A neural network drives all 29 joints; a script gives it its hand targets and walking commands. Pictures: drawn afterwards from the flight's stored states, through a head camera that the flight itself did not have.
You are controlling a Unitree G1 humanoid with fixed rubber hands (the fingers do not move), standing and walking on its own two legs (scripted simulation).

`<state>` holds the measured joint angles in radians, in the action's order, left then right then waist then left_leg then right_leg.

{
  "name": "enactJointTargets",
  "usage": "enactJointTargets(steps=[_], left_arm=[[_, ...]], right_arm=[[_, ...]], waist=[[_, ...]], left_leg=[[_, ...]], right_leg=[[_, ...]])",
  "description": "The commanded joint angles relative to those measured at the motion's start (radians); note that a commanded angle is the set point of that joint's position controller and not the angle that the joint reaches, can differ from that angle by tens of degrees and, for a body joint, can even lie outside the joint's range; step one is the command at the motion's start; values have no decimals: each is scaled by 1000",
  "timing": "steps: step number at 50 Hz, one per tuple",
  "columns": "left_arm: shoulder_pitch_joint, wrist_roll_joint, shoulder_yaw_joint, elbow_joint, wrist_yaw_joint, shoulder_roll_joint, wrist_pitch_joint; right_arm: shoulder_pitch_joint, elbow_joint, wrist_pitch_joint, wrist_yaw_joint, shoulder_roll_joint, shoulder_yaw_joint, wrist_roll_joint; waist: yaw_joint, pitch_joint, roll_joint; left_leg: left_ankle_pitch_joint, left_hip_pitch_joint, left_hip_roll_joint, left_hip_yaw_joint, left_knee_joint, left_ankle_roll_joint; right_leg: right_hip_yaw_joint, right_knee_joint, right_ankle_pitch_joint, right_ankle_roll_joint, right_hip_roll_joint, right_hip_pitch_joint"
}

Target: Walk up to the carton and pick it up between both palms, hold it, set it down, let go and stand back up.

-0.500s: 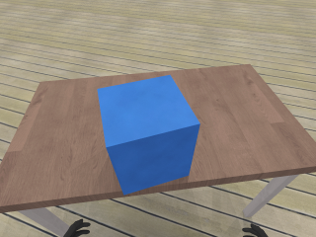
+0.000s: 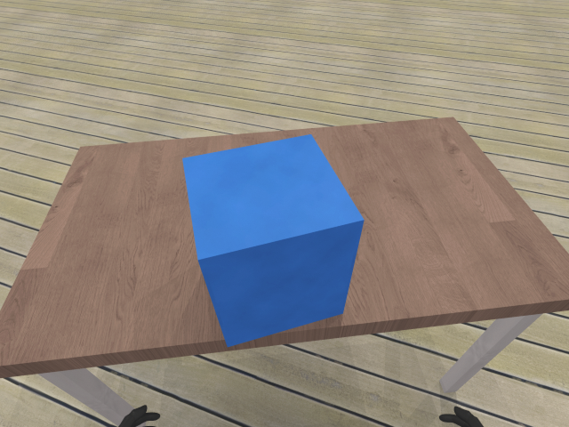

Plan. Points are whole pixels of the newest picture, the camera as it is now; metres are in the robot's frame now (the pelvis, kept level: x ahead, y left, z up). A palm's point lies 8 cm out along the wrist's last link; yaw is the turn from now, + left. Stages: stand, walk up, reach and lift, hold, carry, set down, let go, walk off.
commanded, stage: stand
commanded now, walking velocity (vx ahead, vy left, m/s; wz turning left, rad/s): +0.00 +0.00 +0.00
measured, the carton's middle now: (268, 241) +0.41 +0.05 +0.02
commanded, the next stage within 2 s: none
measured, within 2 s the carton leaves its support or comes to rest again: neither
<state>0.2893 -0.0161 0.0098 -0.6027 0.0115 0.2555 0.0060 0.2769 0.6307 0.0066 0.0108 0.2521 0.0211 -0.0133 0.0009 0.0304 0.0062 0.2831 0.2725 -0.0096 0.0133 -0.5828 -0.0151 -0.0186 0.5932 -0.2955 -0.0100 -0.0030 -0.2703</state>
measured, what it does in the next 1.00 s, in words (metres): stands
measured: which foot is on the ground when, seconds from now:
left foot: down 0.00-1.00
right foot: down 0.00-1.00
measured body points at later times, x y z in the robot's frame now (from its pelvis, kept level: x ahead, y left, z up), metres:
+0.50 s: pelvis +0.00 +0.00 +0.00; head +0.00 +0.00 +0.45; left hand +0.11 +0.26 -0.10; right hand +0.11 -0.26 -0.11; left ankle +0.02 +0.13 -0.73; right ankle +0.01 -0.11 -0.73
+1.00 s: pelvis +0.01 +0.00 +0.00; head +0.01 +0.00 +0.45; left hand +0.12 +0.26 -0.10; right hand +0.12 -0.26 -0.11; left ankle +0.02 +0.13 -0.73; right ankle +0.01 -0.11 -0.73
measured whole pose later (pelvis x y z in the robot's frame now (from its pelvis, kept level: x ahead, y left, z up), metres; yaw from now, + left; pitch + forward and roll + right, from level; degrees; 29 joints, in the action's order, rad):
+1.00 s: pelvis +0.01 +0.00 +0.00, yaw +0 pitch -1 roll +0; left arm 0.30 -0.01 0.00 -0.65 0.01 0.26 0.00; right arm 0.29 0.66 0.00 0.00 0.26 0.01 -0.01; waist 0.00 0.01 0.01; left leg 0.28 0.25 -0.01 0.01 -0.56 -0.02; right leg -0.01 0.57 -0.30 -0.01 0.00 -0.26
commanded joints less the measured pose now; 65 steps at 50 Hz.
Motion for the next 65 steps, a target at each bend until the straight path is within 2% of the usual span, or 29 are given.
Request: enactJointTargets(steps=[1,3,5,9,11,13,15,17,18,21,23,24,25,28,32,34,35,37,38,39,44,45,50,51,55,57,62,63,65], left_arm=[[-8,-1,40,72,-6,127,22],[-14,3,38,76,-6,132,22],[-22,3,37,72,-5,125,21],[-12,3,39,72,-6,124,24],[-12,4,39,69,-7,133,22],[-6,6,36,64,-7,124,19],[0,3,34,59,-8,117,18],[1,0,37,64,-7,122,20],[8,-2,37,57,-6,123,21],[2,3,37,51,-7,127,25],[0,3,39,56,-8,128,21],[-6,0,40,58,-8,129,19],[7,-3,39,56,-7,128,19],[4,2,38,47,-6,122,17],[12,0,34,45,-6,132,20],[3,-1,32,41,-9,124,23],[9,4,33,37,-9,133,23],[10,3,33,30,-8,129,23],[13,4,32,29,-9,130,22],[11,5,33,26,-8,136,21],[15,6,28,26,-10,129,18],[12,4,30,23,-11,133,18],[16,10,29,26,-10,128,16],[15,5,28,27,-11,131,17],[1,4,31,28,-12,131,16],[6,7,30,27,-11,137,17],[4,11,30,27,-13,134,17],[9,8,30,26,-12,128,15],[2,11,35,31,-13,134,9]], right_arm=[[-33,-92,22,-5,127,34,0],[-11,-86,21,-6,115,32,-1],[-3,-76,18,-6,123,37,2],[-17,-70,22,-6,123,28,-1],[-4,-71,24,-7,125,26,1],[1,-65,23,-7,123,28,7],[-8,-63,22,-9,138,31,3],[-8,-74,23,-9,124,31,2],[-7,-71,24,-9,129,32,2],[4,-71,25,-7,126,30,0],[7,-67,21,-8,134,31,-2],[15,-69,21,-8,128,27,0],[2,-73,19,-8,137,30,0],[20,-64,18,-9,124,30,0],[20,-67,22,-7,137,28,-4],[14,-67,25,-7,137,26,0],[12,-70,25,-8,134,22,1],[14,-59,23,-9,135,26,1],[17,-52,22,-10,129,23,2],[35,-52,22,-10,126,25,2],[16,-57,20,-11,136,26,1],[17,-53,18,-12,132,24,1],[11,-52,16,-16,133,26,3],[10,-48,16,-16,143,25,2],[20,-48,14,-13,131,21,2],[22,-41,18,-14,133,20,5],[6,-38,18,-14,138,21,3],[12,-41,16,-13,140,25,6],[29,-34,10,-13,131,27,6]], waist=[[8,-47,24],[-4,-31,-26],[-9,-34,-30],[6,-42,0],[-3,-9,15],[1,-26,-19],[7,-29,18],[4,3,-9],[5,-28,22],[0,-17,-17],[-1,-21,5],[1,-5,-13],[5,3,19],[-1,2,-28],[2,-31,1],[6,-47,-1],[2,-53,-30],[2,-34,16],[7,-45,12],[-2,-75,-19],[0,-64,-1],[4,-40,-23],[0,-14,-14],[6,-8,13],[-3,-24,-13],[1,-78,15],[-1,-75,-14],[3,-44,4],[-8,25,-52]], left_leg=[[-70,-1,-65,77,95,50],[-54,-9,-69,81,96,49],[-39,-4,-66,78,103,49],[-53,-2,-62,74,95,45],[-56,13,-62,78,103,47],[-46,-1,-68,85,108,52],[-31,22,-78,93,122,53],[-20,22,-69,89,117,47],[-25,14,-71,90,123,48],[-48,-8,-67,85,111,52],[-4,11,-65,85,120,49],[11,24,-64,88,125,52],[8,22,-65,88,119,52],[32,9,-64,85,128,50],[4,8,-65,88,123,45],[-47,8,-72,94,123,51],[-72,-22,-69,86,111,45],[-97,-7,-70,85,109,49],[-118,-20,-72,80,103,49],[-114,-25,-74,81,102,50],[-129,-34,-71,83,99,45],[-129,-32,-70,79,97,45],[-139,-22,-75,76,107,47],[-138,-15,-68,72,108,45],[-115,-32,-70,66,109,44],[-120,-36,-75,70,111,41],[-146,-58,-74,72,103,43],[-126,-22,-75,72,108,45],[-44,-2,-72,80,129,42]], right_leg=[[98,-112,74,-22,-86,0],[106,-126,66,-28,-88,-9],[97,-133,31,-26,-84,-20],[112,-130,56,-30,-93,4],[114,-132,61,-31,-90,-20],[102,-134,38,-28,-81,-18],[99,-123,35,-23,-79,-6],[101,-134,31,-25,-83,-20],[105,-127,37,-24,-83,-1],[111,-139,44,-26,-84,-24],[108,-140,11,-24,-83,-7],[110,-137,8,-24,-78,-11],[118,-143,3,-25,-85,-25],[113,-157,-31,-29,-87,-54],[105,-143,7,-22,-80,-12],[105,-127,70,-22,-77,9],[109,-130,77,-22,-83,-6],[113,-134,95,-22,-84,-5],[106,-124,112,-22,-84,8],[99,-122,113,-21,-81,17],[103,-123,122,-20,-85,12],[103,-128,120,-21,-87,-6],[102,-130,134,-19,-83,-9],[117,-134,139,-21,-84,-16],[110,-139,128,-21,-84,-11],[104,-119,142,-21,-80,36],[108,-123,160,-22,-81,25],[110,-127,136,-19,-79,17],[121,-156,40,-25,-81,-32]])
